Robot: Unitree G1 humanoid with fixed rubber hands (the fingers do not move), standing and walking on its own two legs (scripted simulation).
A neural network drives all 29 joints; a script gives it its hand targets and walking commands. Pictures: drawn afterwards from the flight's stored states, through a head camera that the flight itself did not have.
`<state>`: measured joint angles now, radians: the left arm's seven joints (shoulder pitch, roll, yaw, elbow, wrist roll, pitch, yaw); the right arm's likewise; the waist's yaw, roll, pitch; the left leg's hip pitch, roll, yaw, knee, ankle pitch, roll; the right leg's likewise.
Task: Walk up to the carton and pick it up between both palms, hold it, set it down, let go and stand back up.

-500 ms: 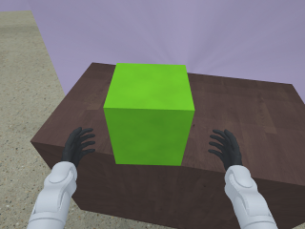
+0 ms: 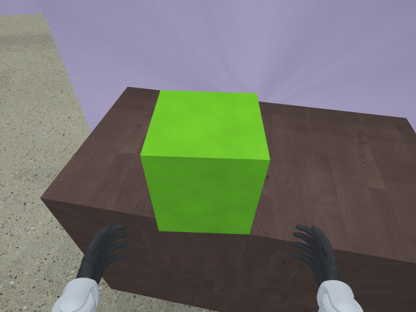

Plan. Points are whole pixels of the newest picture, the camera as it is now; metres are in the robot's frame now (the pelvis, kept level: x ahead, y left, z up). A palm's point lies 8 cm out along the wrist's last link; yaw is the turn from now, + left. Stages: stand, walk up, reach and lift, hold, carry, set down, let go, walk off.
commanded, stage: set down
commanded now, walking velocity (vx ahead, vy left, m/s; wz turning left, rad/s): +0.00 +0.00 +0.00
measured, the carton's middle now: (206, 164) +0.43 +0.04 +0.06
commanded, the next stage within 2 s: let go in 0.84 s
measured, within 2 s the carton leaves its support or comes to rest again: neither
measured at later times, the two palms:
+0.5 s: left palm (99, 303) +0.17 +0.23 -0.05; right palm (335, 309) +0.18 -0.21 -0.05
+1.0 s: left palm out of the picture +0.15 +0.22 -0.09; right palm out of the picture +0.15 -0.23 -0.09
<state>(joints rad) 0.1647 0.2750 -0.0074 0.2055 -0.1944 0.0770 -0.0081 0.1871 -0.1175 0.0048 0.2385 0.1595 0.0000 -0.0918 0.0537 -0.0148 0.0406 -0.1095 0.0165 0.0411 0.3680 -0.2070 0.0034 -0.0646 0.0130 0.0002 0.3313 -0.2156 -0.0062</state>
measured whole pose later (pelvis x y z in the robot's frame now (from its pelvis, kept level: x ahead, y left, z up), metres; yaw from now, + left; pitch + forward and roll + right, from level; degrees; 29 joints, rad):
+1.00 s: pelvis +0.00 -0.01 +0.00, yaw +0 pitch -5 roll +0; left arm 0.21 0.20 0.00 0.56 0.00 0.11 0.00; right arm 0.19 -0.17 -0.02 0.75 -0.01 -0.19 0.01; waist 0.01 -0.01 0.07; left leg -0.08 0.02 0.04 0.39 -0.23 -0.01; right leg -0.05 0.02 0.00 0.37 -0.25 -0.02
